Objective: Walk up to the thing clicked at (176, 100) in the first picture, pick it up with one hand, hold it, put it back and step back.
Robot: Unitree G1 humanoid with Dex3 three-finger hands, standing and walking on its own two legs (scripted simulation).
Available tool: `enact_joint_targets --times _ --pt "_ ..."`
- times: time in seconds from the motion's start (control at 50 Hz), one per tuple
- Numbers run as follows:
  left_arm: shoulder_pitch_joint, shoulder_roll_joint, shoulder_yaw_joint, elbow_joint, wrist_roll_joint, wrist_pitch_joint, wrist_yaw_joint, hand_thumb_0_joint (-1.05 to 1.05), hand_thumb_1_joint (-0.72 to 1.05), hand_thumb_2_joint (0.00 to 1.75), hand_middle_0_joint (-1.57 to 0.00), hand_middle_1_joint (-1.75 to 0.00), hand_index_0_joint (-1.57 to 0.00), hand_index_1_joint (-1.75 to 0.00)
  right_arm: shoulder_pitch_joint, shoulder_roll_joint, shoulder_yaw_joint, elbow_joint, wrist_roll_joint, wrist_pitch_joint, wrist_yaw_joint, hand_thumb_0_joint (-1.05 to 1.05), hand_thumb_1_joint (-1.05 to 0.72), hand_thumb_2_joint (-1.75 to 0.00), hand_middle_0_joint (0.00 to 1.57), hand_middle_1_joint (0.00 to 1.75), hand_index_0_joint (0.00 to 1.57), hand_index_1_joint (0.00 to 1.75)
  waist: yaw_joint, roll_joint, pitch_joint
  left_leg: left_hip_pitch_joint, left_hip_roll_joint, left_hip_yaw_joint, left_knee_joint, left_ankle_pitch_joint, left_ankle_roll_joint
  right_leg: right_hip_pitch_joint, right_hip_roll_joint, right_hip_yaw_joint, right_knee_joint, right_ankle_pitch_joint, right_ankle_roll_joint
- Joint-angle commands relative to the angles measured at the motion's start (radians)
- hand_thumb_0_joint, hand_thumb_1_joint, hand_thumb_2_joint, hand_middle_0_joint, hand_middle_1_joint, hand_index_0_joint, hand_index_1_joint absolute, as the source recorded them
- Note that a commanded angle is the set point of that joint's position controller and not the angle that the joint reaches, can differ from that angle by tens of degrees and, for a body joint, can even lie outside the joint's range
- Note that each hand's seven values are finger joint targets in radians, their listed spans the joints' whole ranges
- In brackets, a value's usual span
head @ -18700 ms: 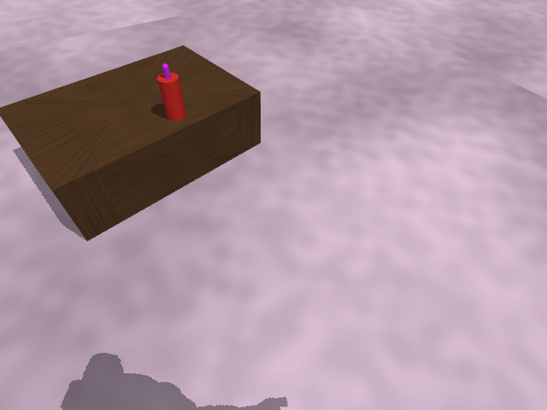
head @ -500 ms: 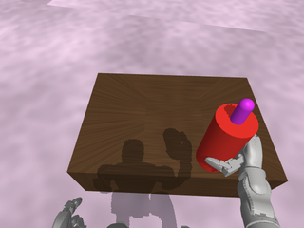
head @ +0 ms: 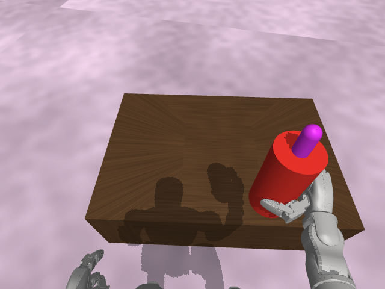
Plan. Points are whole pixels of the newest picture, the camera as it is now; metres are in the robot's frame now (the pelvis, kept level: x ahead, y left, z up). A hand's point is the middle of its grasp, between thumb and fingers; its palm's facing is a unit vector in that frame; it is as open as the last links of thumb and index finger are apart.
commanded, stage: hold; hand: right
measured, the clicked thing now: (286, 171) +0.32 -0.16 +0.09
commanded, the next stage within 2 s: crouch in 0.06 s
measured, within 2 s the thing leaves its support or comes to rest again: neither
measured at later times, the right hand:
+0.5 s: hand (278, 185) +0.34 -0.18 +0.00, palm faces +0.12 +0.99 +0.02, open 11.9 cm
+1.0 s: hand (261, 186) +0.41 -0.19 -0.15, palm faces +0.12 +0.99 -0.01, open 11.9 cm
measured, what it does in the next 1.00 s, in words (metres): lowers itself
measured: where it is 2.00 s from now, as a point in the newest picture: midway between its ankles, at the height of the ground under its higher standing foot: outside the picture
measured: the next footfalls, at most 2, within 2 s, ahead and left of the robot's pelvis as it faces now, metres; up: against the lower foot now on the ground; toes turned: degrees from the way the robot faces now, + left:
none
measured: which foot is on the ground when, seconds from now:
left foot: down 0.00-1.00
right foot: down 0.00-1.00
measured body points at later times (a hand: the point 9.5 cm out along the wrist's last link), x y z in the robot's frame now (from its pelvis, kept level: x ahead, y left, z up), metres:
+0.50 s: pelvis -0.01 +0.00 -0.02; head +0.06 -0.01 +0.42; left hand +0.13 +0.25 -0.13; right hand +0.33 -0.23 +0.00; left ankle +0.03 +0.14 -0.70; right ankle +0.01 -0.13 -0.70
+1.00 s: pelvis -0.04 +0.00 -0.15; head +0.12 -0.01 +0.27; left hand +0.04 +0.27 -0.28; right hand +0.40 -0.24 -0.15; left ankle +0.03 +0.14 -0.70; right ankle +0.01 -0.13 -0.70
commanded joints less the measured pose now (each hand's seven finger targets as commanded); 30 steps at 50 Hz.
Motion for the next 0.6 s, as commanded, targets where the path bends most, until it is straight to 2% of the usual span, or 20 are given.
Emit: enact_joint_targets --times 0.0,0.04,0.08,0.12,0.14,0.16,0.2,0.22,0.24,0.26,0.32,0.34,0.36,0.44,0.46,0.48,0.5,0.54,0.56,0.58 --pt "-0.037 0.131 0.040 -0.124 -0.004 -0.047 0.009 0.00 0.89 0.91 -0.21 -0.31 -0.20 -0.31 -0.362 -0.126 -0.052 -0.322 0.032 -0.124 0.003 0.00 0.07 -1.35 1.26 1.48 1.33 1.48 0.003 -0.042 -0.315 0.146 -0.033 0.015 -0.096 0.225 0.028 0.138 0.032 0.010 -0.125 0.227 -0.014" --pt "-0.032 0.141 0.047 -0.118 -0.002 -0.045 0.010 0.00 0.89 0.91 -0.20 -0.31 -0.21 -0.31 -0.376 -0.125 -0.050 -0.295 0.030 -0.121 0.006 0.00 0.07 -1.35 1.26 1.48 1.33 1.48 0.011 -0.042 -0.319 0.123 -0.036 0.016 -0.092 0.220 0.029 0.140 0.029 0.013 -0.124 0.225 -0.013" --pt "-0.036 0.137 0.043 -0.125 -0.003 -0.048 0.007 0.00 0.89 0.91 -0.21 -0.31 -0.20 -0.31 -0.379 -0.131 -0.060 -0.310 0.034 -0.126 0.007 0.00 0.09 -1.35 1.26 1.48 1.32 1.48 -0.001 -0.046 -0.307 0.134 -0.035 0.018 -0.093 0.202 0.029 0.126 0.030 0.015 -0.129 0.209 -0.013" --pt "-0.021 0.140 0.048 -0.123 -0.001 -0.048 0.008 0.00 0.89 0.91 -0.20 -0.31 -0.20 -0.31 -0.365 -0.142 -0.076 -0.312 0.032 -0.126 0.007 0.00 0.09 -1.35 1.26 1.48 1.32 1.48 -0.007 -0.042 -0.364 0.163 -0.034 0.017 -0.087 0.251 0.028 0.153 0.031 0.014 -0.120 0.263 -0.013" --pt "-0.031 0.138 0.045 -0.128 -0.001 -0.045 0.006 0.00 0.92 0.89 -0.19 -0.30 -0.21 -0.28 -0.358 -0.159 -0.084 -0.323 0.031 -0.129 0.005 0.00 0.15 -1.36 1.25 1.49 1.32 1.49 -0.015 -0.059 -0.339 0.167 -0.034 0.016 -0.089 0.243 0.030 0.135 0.033 0.013 -0.124 0.255 -0.012" --pt "-0.025 0.137 0.044 -0.129 -0.002 -0.044 0.005 0.00 0.90 0.91 -0.20 -0.31 -0.21 -0.31 -0.349 -0.138 -0.063 -0.330 0.031 -0.129 0.007 0.00 0.07 -1.32 1.25 1.45 1.31 1.45 -0.009 -0.052 -0.346 0.170 -0.032 0.013 -0.087 0.257 0.031 0.150 0.033 0.011 -0.124 0.271 -0.011" --pt "-0.020 0.133 0.042 -0.121 -0.002 -0.042 0.005 0.00 0.89 0.92 -0.20 -0.31 -0.20 -0.31 -0.367 -0.115 -0.050 -0.292 0.033 -0.123 0.005 0.00 0.08 -1.37 1.27 1.50 1.34 1.50 0.008 -0.046 -0.330 0.148 -0.036 0.017 -0.083 0.266 0.030 0.145 0.029 0.014 -0.120 0.285 -0.010" --pt "-0.023 0.136 0.047 -0.115 -0.001 -0.043 0.005 0.00 0.89 0.92 -0.20 -0.31 -0.20 -0.31 -0.378 -0.130 -0.074 -0.285 0.035 -0.125 0.003 0.00 0.10 -1.37 1.27 1.51 1.34 1.51 0.008 -0.031 -0.324 0.143 -0.035 0.015 -0.084 0.259 0.027 0.132 0.030 0.013 -0.112 0.268 -0.014" --pt "-0.024 0.137 0.046 -0.115 -0.001 -0.044 0.006 0.00 0.88 0.92 -0.20 -0.31 -0.20 -0.31 -0.376 -0.105 -0.046 -0.246 0.031 -0.124 0.007 0.00 0.09 -1.38 1.28 1.52 1.35 1.52 0.020 -0.008 -0.297 0.127 -0.035 0.015 -0.083 0.244 0.025 0.113 0.029 0.013 -0.111 0.246 -0.017" --pt "-0.030 0.138 0.046 -0.112 0.001 -0.044 0.006 0.00 0.88 0.92 -0.21 -0.31 -0.20 -0.31 -0.390 -0.116 -0.061 -0.235 0.032 -0.130 0.008 0.00 0.09 -1.39 1.28 1.52 1.35 1.52 0.016 -0.011 -0.288 0.111 -0.032 0.011 -0.080 0.222 0.025 0.095 0.031 0.010 -0.105 0.217 -0.019" --pt "-0.032 0.148 0.052 -0.104 0.006 -0.044 0.003 0.00 0.89 0.91 -0.20 -0.31 -0.20 -0.31 -0.456 -0.112 -0.065 -0.149 0.029 -0.147 0.019 0.00 0.09 -1.39 1.27 1.52 1.35 1.52 0.036 0.000 -0.255 0.031 -0.034 0.010 -0.065 0.136 0.027 0.041 0.030 0.016 -0.092 0.124 -0.024" --pt "-0.027 0.150 0.056 -0.102 0.008 -0.044 0.002 0.00 0.89 0.91 -0.21 -0.31 -0.20 -0.31 -0.484 -0.150 -0.098 -0.143 0.027 -0.161 0.022 0.00 0.11 -1.39 1.27 1.52 1.34 1.52 0.021 -0.014 -0.271 0.035 -0.028 0.001 -0.053 0.131 0.029 0.020 0.033 0.015 -0.077 0.120 -0.023" --pt "-0.028 0.145 0.052 -0.103 0.010 -0.045 0.002 0.00 0.89 0.91 -0.20 -0.31 -0.21 -0.30 -0.508 -0.133 -0.082 -0.116 0.025 -0.174 0.033 0.00 0.11 -1.37 1.26 1.50 1.33 1.50 0.033 -0.007 -0.302 0.025 -0.025 -0.005 -0.036 0.145 0.025 0.017 0.035 0.013 -0.050 0.127 -0.026" --pt "-0.005 0.160 0.058 -0.086 0.020 -0.050 -0.004 0.00 0.90 0.90 -0.20 -0.31 -0.21 -0.30 -0.566 -0.165 -0.128 0.034 0.026 -0.228 0.066 0.00 0.11 -1.37 1.24 1.49 1.32 1.50 0.042 -0.014 -0.344 -0.098 -0.026 -0.014 0.086 0.151 0.028 -0.109 0.038 0.019 0.065 0.130 -0.028" --pt "-0.001 0.158 0.057 -0.089 0.022 -0.050 -0.009 0.00 0.90 0.90 -0.20 -0.31 -0.21 -0.30 -0.564 -0.170 -0.138 0.071 0.025 -0.245 0.074 0.00 0.11 -1.37 1.24 1.49 1.31 1.49 0.040 0.003 -0.352 -0.135 -0.027 -0.014 0.119 0.126 0.030 -0.157 0.037 0.023 0.089 0.108 -0.029" --pt "0.006 0.160 0.055 -0.091 0.025 -0.049 -0.013 0.00 0.90 0.90 -0.20 -0.31 -0.21 -0.30 -0.588 -0.200 -0.158 0.100 0.021 -0.263 0.080 0.00 0.11 -1.37 1.24 1.49 1.31 1.49 0.036 -0.015 -0.357 -0.173 -0.025 -0.025 0.144 0.094 0.029 -0.198 0.038 0.019 0.126 0.077 -0.029" --pt "0.009 0.159 0.056 -0.096 0.029 -0.051 -0.016 0.00 0.91 0.90 -0.20 -0.31 -0.22 -0.30 -0.637 -0.189 -0.146 0.097 0.023 -0.284 0.090 0.00 0.10 -1.36 1.23 1.48 1.30 1.48 0.049 -0.025 -0.397 -0.218 -0.027 -0.026 0.180 0.083 0.031 -0.219 0.036 0.024 0.154 0.067 -0.028" --pt "0.022 0.171 0.057 -0.101 0.034 -0.055 -0.023 0.00 0.90 0.90 -0.21 -0.31 -0.22 -0.30 -0.719 -0.242 -0.178 0.104 0.024 -0.319 0.106 0.00 0.10 -1.35 1.22 1.46 1.29 1.46 0.048 -0.074 -0.496 -0.292 -0.033 -0.022 0.245 0.061 0.035 -0.254 0.034 0.029 0.211 0.049 -0.024" --pt "0.023 0.174 0.058 -0.110 0.036 -0.056 -0.024 0.00 0.91 0.90 -0.20 -0.31 -0.22 -0.30 -0.739 -0.241 -0.173 0.109 0.022 -0.330 0.111 0.00 0.10 -1.34 1.21 1.45 1.28 1.45 0.051 -0.084 -0.526 -0.330 -0.036 -0.014 0.278 0.053 0.039 -0.266 0.034 0.032 0.232 0.047 -0.021" --pt "0.029 0.182 0.058 -0.110 0.038 -0.055 -0.027 0.00 0.91 0.90 -0.20 -0.31 -0.22 -0.30 -0.758 -0.265 -0.187 0.121 0.022 -0.343 0.117 0.00 0.08 -1.33 1.21 1.44 1.28 1.44 0.046 -0.110 -0.562 -0.347 -0.034 -0.017 0.303 0.055 0.040 -0.280 0.035 0.030 0.262 0.054 -0.019"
